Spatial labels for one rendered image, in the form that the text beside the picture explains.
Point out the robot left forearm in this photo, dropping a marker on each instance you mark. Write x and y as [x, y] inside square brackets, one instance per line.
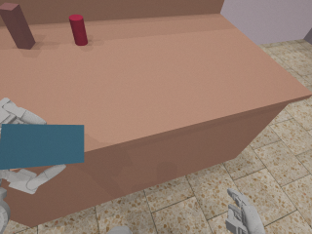
[5, 212]

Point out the sponge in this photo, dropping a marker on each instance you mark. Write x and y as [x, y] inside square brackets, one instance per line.
[40, 145]

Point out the table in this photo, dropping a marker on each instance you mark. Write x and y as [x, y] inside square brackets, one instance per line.
[164, 89]

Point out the right robot hand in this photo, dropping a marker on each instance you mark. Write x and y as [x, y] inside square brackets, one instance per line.
[247, 219]

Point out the left robot hand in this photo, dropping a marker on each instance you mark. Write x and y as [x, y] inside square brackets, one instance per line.
[24, 180]

